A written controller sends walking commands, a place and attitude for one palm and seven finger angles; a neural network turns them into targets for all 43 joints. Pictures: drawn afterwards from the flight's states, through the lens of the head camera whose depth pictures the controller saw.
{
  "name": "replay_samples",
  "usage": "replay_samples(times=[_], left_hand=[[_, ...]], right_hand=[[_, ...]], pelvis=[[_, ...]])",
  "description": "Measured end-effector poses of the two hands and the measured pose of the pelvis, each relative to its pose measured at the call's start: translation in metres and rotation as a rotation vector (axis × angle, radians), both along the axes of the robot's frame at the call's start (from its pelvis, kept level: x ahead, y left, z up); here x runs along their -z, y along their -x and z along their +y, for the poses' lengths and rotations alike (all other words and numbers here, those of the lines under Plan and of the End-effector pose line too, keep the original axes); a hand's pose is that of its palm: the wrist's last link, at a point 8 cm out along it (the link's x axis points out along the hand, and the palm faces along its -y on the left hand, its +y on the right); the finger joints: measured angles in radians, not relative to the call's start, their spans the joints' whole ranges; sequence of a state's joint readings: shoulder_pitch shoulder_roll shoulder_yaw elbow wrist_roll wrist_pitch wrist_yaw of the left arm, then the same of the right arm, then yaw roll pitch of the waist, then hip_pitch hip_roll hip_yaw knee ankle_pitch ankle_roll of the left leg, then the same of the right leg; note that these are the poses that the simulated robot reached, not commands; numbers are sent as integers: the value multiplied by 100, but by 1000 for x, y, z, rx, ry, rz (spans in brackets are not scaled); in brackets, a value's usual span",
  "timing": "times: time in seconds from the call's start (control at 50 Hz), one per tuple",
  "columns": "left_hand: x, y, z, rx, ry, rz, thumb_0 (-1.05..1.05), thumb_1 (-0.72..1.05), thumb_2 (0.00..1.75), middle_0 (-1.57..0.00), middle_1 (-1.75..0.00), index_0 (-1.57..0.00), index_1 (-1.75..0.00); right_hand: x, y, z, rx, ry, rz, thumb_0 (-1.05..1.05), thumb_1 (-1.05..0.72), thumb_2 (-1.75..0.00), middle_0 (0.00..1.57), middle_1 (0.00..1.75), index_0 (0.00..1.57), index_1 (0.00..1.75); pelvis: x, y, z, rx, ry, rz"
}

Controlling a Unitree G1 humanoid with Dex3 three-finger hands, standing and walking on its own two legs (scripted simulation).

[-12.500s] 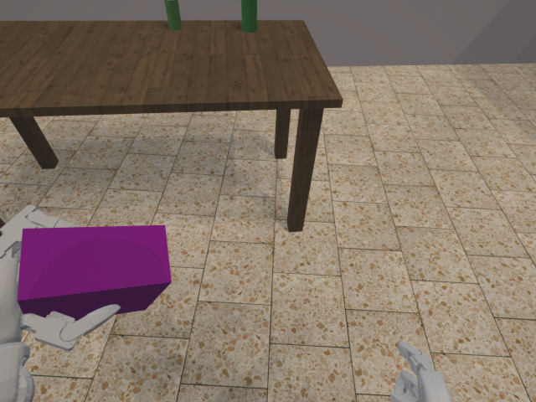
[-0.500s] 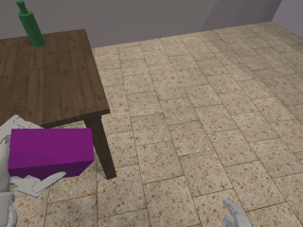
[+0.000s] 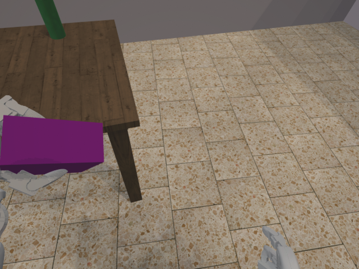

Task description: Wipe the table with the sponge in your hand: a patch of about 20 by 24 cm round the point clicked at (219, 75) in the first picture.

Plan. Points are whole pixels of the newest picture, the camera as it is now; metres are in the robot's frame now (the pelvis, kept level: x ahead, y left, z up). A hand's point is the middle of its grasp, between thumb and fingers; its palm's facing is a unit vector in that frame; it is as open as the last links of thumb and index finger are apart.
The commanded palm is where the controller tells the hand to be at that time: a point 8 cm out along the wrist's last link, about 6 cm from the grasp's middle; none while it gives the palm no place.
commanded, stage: look again from close up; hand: left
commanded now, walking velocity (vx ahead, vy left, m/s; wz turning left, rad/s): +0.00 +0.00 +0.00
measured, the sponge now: (65, 150) +0.27 +0.24 +0.15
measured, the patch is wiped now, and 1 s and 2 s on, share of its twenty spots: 0.00 0.00 0.00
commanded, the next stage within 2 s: shuffle to correct the standing spot in 0.20 s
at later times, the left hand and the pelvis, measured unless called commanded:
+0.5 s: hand (42, 145) +0.26 +0.27 +0.17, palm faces +0.39 -0.87 -0.30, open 10.7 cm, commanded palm +0.20 +0.31 +0.18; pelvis +0.04 +0.03 +0.00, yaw -1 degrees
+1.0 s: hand (21, 137) +0.28 +0.32 +0.16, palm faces +0.34 -0.86 -0.39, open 10.7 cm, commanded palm +0.22 +0.36 +0.18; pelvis +0.05 +0.09 -0.03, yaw -3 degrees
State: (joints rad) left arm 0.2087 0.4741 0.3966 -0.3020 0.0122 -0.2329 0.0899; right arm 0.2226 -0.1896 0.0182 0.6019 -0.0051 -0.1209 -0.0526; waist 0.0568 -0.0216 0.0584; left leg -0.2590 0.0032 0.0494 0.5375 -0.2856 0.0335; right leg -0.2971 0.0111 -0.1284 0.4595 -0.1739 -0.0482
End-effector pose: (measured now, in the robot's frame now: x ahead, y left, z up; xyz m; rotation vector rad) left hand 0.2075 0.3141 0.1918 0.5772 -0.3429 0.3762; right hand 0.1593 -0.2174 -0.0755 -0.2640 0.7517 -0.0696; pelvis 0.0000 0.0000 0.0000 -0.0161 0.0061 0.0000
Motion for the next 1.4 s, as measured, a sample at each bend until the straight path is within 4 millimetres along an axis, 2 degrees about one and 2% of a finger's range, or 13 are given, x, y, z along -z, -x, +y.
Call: replay_samples(times=[0.06,0.2,0.28,0.38,0.58,0.7,0.8,0.9,1.02,1.1,1.26,1.32,1.4], left_hand=[[-1,-7,11,-30,62,-40,-1,-55,100,-67,-138,-68,-137],[25,3,-33,136,122,110,-1,-55,100,-67,-138,-68,-137],[32,4,-19,102,107,143,-1,-55,100,-67,-138,-68,-137],[22,-2,6,3,121,53,-1,-55,100,-67,-138,-68,-137],[20,-21,-3,116,175,-17,-1,-55,100,-67,-138,-68,-137],[32,-37,20,88,155,45,-1,-55,100,-67,-138,-68,-137],[26,-44,24,110,141,14,-1,-55,100,-67,-138,-68,-137],[17,-41,25,163,93,-29,-1,-55,100,-67,-138,-68,-137],[23,-32,55,146,59,-70,-1,-55,100,-67,-138,-68,-137],[20,-47,66,123,86,-42,-1,-55,100,-67,-138,-68,-137],[-7,-74,53,232,38,-3,-1,-54,100,-67,-138,-68,-137],[-7,-67,58,248,-59,5,-1,-54,100,-67,-138,-68,-137],[9,-54,85,163,-30,85,-1,-54,100,-67,-137,-68,-137]], right_hand=[[-4,4,0,5,-21,-16,2,-90,-90,20,30,21,30],[-2,4,4,43,-46,-32,2,-90,-90,20,30,20,30],[-4,-5,10,30,-26,-14,2,-90,-90,20,30,20,30],[-13,-29,16,-23,-3,-47,2,-90,-90,20,30,20,30],[-35,-66,27,-9,17,-181,2,-90,-90,20,30,21,30],[-28,-61,35,28,19,-144,2,-90,-90,20,30,20,30],[-12,-50,43,28,17,-69,2,-90,-90,20,30,20,30],[3,-42,52,41,3,-17,2,-90,-90,20,30,21,30],[15,-35,65,72,22,20,2,-90,-90,20,30,21,30],[13,-29,85,122,-19,3,2,-91,-90,20,30,20,30],[6,-24,109,130,-90,-11,2,-90,-90,20,30,21,30],[19,-32,106,115,-87,-19,2,-90,-90,20,30,21,30],[24,-34,103,121,-61,42,2,-90,-90,20,30,21,30]], pelvis=[[-2,0,3,15,-8,-3],[-2,-15,17,16,-12,-3],[-3,-22,15,2,-8,-4],[-3,-28,16,-4,1,-9],[3,-42,37,32,15,-14],[7,-49,48,49,12,-19],[11,-51,57,42,20,-22],[17,-52,69,26,27,-20],[30,-49,91,66,5,-29],[21,-55,104,100,-4,-48],[3,-64,120,102,-8,-20],[16,-62,124,70,-21,-14],[16,-58,132,101,-17,-23]])
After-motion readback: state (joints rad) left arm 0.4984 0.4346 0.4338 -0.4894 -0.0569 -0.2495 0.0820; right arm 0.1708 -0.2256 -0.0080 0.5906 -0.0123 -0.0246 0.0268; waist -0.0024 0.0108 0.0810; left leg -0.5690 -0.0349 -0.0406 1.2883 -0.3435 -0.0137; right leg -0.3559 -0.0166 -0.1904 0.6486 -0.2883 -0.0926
